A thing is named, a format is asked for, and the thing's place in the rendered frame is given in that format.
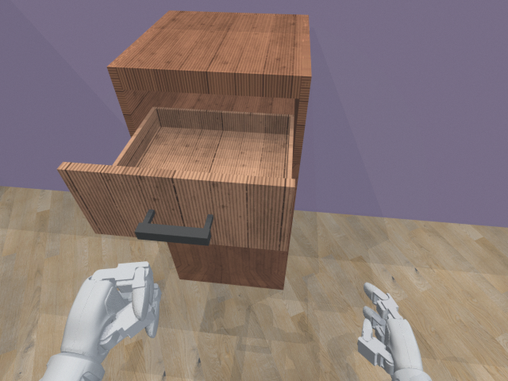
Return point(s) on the drawer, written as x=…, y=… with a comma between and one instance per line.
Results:
x=186, y=164

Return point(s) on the handle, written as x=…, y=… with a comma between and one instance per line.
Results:
x=173, y=233

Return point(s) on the cabinet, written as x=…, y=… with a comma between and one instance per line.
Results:
x=244, y=62

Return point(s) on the robot left forearm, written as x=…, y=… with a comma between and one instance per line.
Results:
x=67, y=366

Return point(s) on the robot right hand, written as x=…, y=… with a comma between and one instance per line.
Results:
x=395, y=347

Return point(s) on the robot left hand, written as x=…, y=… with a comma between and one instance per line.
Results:
x=89, y=331

